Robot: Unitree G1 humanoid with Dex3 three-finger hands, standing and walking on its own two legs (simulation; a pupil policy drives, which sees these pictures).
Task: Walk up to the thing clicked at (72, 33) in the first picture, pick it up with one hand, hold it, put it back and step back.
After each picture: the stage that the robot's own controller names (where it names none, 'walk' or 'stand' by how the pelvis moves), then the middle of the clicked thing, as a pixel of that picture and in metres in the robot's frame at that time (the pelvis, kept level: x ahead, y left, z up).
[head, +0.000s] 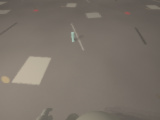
stand; (73, 37) +1.79 +0.55 -0.66
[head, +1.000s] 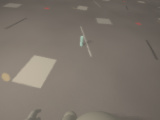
walk; (81, 41) +1.70 +0.23 -0.64
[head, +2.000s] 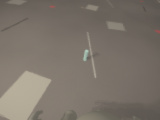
walk; (85, 55) +1.15 +0.09 -0.65
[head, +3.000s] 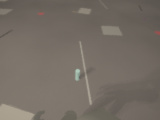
walk; (77, 75) +0.70 +0.18 -0.64
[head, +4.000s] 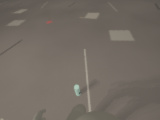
walk; (77, 90) +0.46 +0.23 -0.63
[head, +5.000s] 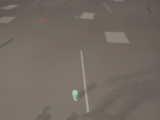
stand; (75, 95) +0.39 +0.19 -0.65
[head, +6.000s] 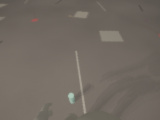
stand; (71, 98) +0.34 +0.21 -0.65
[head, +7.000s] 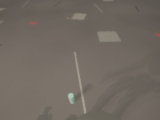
stand; (71, 98) +0.35 +0.23 -0.65
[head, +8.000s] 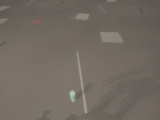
stand; (73, 96) +0.39 +0.21 -0.66
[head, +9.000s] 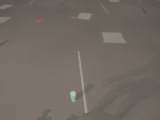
stand; (73, 96) +0.38 +0.20 -0.66
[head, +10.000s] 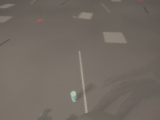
stand; (74, 96) +0.38 +0.20 -0.66
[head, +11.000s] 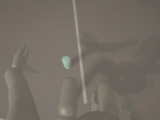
go down; (66, 63) +0.44 +0.21 -0.37
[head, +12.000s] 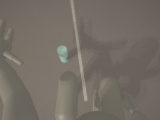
go down; (63, 55) +0.46 +0.24 -0.26
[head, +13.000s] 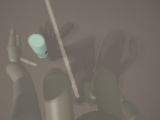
close in; (40, 48) +0.44 +0.28 -0.16
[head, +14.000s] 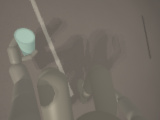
close; (27, 46) +0.44 +0.29 -0.16
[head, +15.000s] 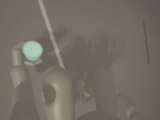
lift; (33, 54) +0.37 +0.29 -0.16
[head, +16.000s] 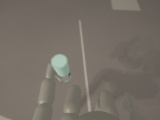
lift; (63, 70) +0.32 +0.19 +0.03
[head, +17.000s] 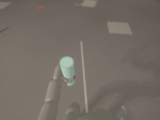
hold; (68, 73) +0.32 +0.16 +0.04
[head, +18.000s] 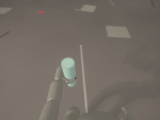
hold; (70, 74) +0.32 +0.16 +0.04
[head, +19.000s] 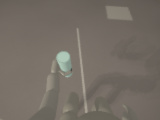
crouch; (66, 66) +0.37 +0.18 -0.01
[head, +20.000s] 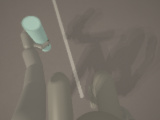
lower; (40, 38) +0.51 +0.27 -0.04
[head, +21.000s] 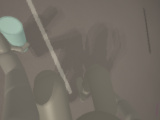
lower; (17, 39) +0.46 +0.31 -0.15
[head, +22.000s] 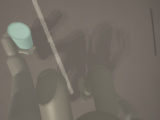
lower; (24, 42) +0.44 +0.30 -0.16
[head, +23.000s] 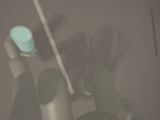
lower; (26, 45) +0.43 +0.30 -0.16
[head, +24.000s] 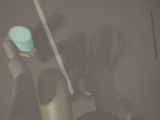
lower; (25, 45) +0.43 +0.30 -0.16
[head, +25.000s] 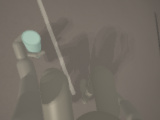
open; (34, 47) +0.43 +0.28 -0.17
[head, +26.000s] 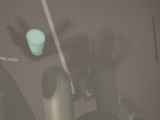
stand; (36, 45) +0.43 +0.28 -0.17
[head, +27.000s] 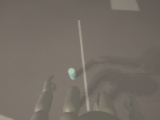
walk; (72, 74) +0.43 +0.20 -0.46
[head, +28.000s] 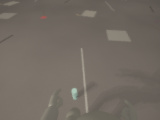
stand; (74, 94) +0.40 +0.18 -0.60
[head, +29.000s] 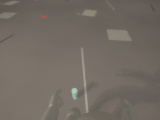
stand; (74, 94) +0.40 +0.18 -0.60
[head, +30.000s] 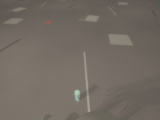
stand; (77, 95) +0.41 +0.18 -0.65
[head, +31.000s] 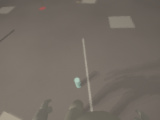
walk; (77, 83) +0.46 +0.21 -0.62
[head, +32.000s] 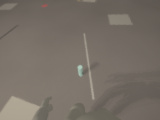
walk; (80, 71) +0.66 +0.19 -0.63
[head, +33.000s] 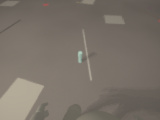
walk; (80, 57) +0.98 +0.23 -0.63
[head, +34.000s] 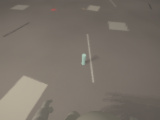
stand; (83, 59) +1.03 +0.16 -0.65
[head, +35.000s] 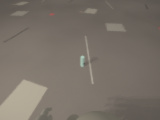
stand; (82, 61) +1.03 +0.19 -0.66
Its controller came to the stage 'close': yes
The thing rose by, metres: 0.68
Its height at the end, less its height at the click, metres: +0.00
